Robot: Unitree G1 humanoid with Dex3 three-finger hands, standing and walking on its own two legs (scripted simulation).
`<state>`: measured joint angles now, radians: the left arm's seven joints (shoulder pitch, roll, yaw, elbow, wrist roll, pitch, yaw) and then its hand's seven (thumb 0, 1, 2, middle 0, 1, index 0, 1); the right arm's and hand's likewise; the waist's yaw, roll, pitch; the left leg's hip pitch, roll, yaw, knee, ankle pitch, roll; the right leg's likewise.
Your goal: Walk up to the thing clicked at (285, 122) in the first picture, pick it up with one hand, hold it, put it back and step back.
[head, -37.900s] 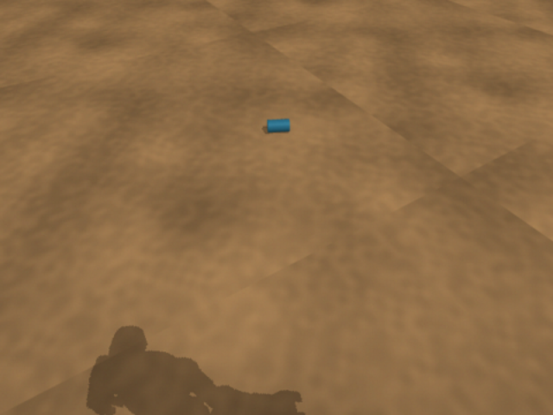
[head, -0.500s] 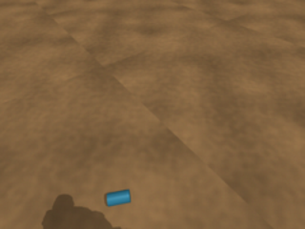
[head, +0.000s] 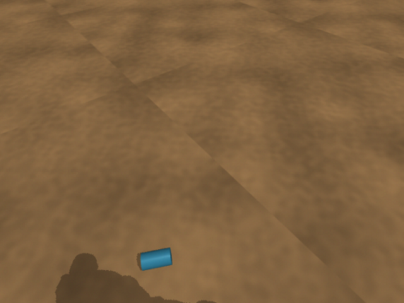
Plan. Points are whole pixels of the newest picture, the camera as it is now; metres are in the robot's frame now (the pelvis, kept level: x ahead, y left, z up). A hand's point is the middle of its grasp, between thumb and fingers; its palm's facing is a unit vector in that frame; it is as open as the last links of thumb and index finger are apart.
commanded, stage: stand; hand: left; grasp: from above
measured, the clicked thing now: (156, 258) +0.48 +0.27 -0.74
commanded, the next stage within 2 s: step back in 0.34 s
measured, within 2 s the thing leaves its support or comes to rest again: neither
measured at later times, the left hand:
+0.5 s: hand out of the picture +0.08 +0.26 -0.16, palm faces -0.01 -0.93 -0.36, open 7.4 cm
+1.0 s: hand out of the picture +0.06 +0.31 -0.18, palm faces -0.10 -0.93 -0.36, open 7.4 cm
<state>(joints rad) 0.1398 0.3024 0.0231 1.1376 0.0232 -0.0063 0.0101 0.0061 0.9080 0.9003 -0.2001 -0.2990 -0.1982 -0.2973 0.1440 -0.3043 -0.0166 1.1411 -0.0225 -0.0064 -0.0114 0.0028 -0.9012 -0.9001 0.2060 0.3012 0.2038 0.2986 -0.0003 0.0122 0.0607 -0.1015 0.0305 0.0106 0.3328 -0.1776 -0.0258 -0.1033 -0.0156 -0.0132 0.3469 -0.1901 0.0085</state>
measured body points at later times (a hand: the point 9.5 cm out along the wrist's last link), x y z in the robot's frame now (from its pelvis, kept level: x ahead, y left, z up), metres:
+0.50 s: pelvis -0.01 +0.00 -0.01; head +0.04 +0.00 +0.44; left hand +0.08 +0.31 -0.14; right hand +0.08 -0.30 -0.14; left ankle +0.00 +0.13 -0.74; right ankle +0.00 -0.12 -0.75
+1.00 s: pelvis -0.07 +0.06 -0.02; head +0.00 +0.08 +0.42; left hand +0.06 +0.36 -0.15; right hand +0.00 -0.25 -0.13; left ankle -0.05 +0.13 -0.75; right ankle -0.09 -0.06 -0.72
